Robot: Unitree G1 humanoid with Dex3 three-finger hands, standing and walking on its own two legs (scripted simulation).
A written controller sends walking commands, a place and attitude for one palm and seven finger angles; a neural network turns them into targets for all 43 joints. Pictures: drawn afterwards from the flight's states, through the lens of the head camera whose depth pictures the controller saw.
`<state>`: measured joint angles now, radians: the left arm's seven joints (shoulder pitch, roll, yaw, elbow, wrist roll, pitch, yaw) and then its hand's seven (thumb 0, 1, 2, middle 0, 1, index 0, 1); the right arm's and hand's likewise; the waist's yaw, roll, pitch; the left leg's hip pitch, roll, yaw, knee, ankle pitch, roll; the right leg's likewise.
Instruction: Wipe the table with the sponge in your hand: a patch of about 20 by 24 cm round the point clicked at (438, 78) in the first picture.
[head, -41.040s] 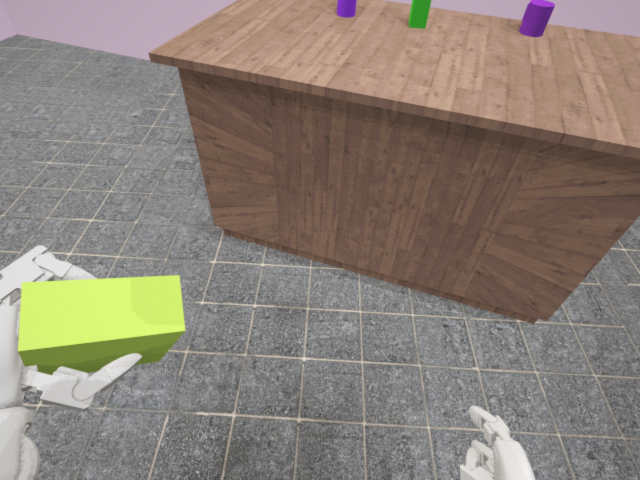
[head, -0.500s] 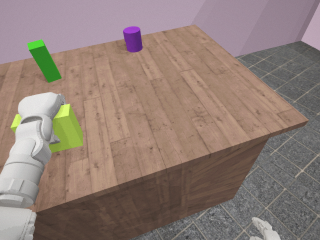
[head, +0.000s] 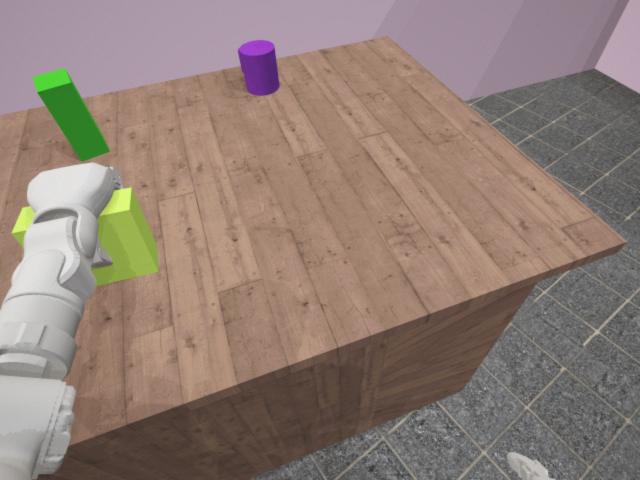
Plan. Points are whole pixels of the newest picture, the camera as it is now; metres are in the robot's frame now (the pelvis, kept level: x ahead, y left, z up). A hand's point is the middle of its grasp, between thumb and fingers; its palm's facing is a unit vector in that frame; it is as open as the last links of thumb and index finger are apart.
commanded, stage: wipe forward along the first lane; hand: left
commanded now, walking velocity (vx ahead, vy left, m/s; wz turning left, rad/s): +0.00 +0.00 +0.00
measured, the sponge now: (100, 251) +0.38 +0.34 +0.07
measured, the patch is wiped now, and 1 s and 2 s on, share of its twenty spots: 0.30 0.35 0.55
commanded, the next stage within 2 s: slide across to the middle lane in 0.06 s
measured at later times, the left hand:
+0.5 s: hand (114, 203) +0.43 +0.32 +0.12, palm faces -0.05 +0.01 -1.00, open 9.7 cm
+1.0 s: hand (155, 198) +0.44 +0.26 +0.11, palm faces -0.02 -0.01 -1.00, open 9.7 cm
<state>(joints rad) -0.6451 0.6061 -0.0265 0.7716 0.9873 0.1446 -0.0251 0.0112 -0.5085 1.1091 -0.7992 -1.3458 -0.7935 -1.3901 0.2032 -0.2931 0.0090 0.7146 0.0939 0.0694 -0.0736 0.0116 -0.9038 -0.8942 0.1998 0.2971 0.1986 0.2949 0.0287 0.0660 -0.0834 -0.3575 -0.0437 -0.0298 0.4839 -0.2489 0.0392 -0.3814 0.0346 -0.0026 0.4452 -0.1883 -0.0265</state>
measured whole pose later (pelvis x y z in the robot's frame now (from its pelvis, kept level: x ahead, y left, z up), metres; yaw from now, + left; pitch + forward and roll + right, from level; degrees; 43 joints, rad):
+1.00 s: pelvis +0.04 +0.01 +0.00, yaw +1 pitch +7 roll -1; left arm -0.66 0.42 -0.21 0.61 0.97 0.41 0.01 0.00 -0.49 1.11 -0.77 -1.39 -0.76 -1.43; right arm 0.10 -0.27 0.02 0.70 0.08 0.09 -0.04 0.01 -0.90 -0.89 0.20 0.30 0.20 0.29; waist 0.05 0.08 -0.09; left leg -0.28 -0.06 -0.04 0.43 -0.27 0.05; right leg -0.30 0.02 -0.01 0.41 -0.23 -0.02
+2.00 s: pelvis +0.02 -0.01 +0.00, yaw -2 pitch +2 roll +0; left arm -0.25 0.37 -0.25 0.13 0.96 0.57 0.05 0.02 -0.47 1.09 -0.69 -1.46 -0.74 -1.44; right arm 0.05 -0.29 0.03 0.67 0.10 0.14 0.00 0.02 -0.91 -0.89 0.20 0.30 0.20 0.29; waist 0.07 0.11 -0.10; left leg -0.19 -0.03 -0.01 0.44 -0.28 0.03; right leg -0.24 0.04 0.02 0.46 -0.24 -0.04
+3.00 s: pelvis +0.01 -0.02 +0.00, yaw -1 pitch -2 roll +1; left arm -0.18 0.31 -0.42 -0.07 0.98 0.67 0.01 0.00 -0.48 1.08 -0.69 -1.45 -0.79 -1.36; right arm 0.00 -0.27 0.04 0.67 0.10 0.13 0.04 0.02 -0.91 -0.90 0.20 0.30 0.20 0.30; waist 0.11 0.12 -0.07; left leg -0.15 -0.03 -0.01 0.46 -0.28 0.02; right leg -0.22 0.04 0.01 0.50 -0.25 -0.05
